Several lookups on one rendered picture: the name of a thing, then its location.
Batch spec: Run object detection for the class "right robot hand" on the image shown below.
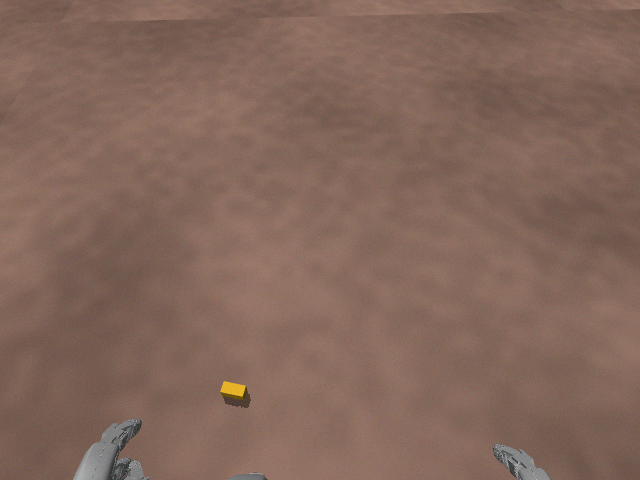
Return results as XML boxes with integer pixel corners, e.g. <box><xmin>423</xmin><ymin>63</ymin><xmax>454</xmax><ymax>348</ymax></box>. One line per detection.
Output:
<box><xmin>493</xmin><ymin>444</ymin><xmax>551</xmax><ymax>480</ymax></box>

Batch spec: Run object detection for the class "left robot hand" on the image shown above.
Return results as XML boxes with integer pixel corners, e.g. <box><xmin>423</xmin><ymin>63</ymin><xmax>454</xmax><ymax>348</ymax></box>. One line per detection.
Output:
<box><xmin>73</xmin><ymin>419</ymin><xmax>149</xmax><ymax>480</ymax></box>

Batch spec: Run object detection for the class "small box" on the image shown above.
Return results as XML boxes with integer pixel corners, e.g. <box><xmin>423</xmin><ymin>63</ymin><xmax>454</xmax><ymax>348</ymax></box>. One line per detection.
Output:
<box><xmin>220</xmin><ymin>381</ymin><xmax>247</xmax><ymax>400</ymax></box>

